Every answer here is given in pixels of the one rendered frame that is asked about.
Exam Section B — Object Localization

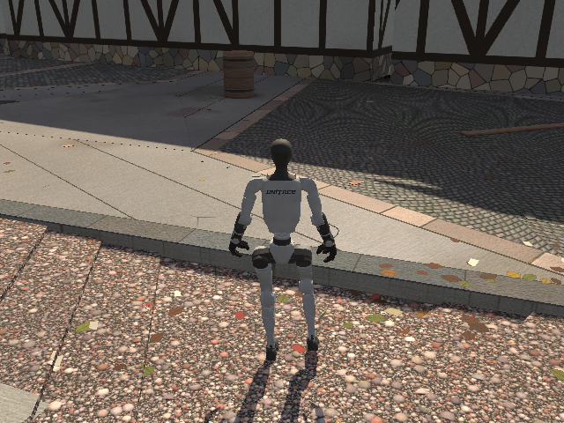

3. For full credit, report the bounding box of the right robot upper arm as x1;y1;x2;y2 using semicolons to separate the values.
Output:
300;177;325;226

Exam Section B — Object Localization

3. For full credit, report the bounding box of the left robot hand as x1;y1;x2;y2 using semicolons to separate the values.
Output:
229;241;249;257

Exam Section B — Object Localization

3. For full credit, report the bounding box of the humanoid robot head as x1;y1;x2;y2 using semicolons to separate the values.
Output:
266;138;296;181

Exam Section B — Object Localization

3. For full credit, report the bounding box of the robot left forearm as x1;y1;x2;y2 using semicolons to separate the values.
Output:
231;212;247;244

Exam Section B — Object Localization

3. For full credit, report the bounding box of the robot right thigh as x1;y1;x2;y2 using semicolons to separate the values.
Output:
294;244;312;295

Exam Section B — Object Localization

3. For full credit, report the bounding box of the left robot upper arm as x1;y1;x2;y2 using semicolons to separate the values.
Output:
238;177;263;226

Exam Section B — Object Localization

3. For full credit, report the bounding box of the robot right forearm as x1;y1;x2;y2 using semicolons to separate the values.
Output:
316;212;335;247

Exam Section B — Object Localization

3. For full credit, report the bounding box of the right robot hand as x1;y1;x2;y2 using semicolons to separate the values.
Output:
316;243;337;263

